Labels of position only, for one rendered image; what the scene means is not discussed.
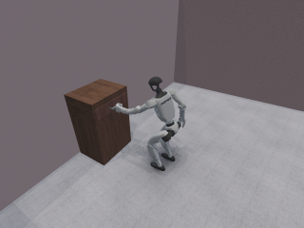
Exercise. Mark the right robot upper arm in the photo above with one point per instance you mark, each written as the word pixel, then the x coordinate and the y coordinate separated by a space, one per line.
pixel 177 98

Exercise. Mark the left robot forearm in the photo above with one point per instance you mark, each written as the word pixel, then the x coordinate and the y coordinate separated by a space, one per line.
pixel 130 111

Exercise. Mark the cabinet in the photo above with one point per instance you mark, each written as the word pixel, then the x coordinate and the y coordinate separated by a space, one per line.
pixel 104 139

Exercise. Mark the right robot hand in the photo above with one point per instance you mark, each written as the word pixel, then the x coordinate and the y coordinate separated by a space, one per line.
pixel 183 122

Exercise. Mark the left robot hand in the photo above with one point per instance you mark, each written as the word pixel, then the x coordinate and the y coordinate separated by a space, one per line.
pixel 119 107

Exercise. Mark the drawer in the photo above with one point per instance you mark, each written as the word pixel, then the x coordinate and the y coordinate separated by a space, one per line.
pixel 104 110

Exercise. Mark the robot left foot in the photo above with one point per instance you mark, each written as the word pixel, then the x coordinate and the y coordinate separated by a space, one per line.
pixel 153 164

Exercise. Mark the humanoid robot torso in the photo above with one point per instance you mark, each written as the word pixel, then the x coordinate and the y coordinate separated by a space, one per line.
pixel 165 111

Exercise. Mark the left robot upper arm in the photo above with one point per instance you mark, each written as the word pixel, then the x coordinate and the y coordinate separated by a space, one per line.
pixel 148 105

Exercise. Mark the right robot forearm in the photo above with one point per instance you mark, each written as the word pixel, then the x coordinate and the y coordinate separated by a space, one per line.
pixel 182 113

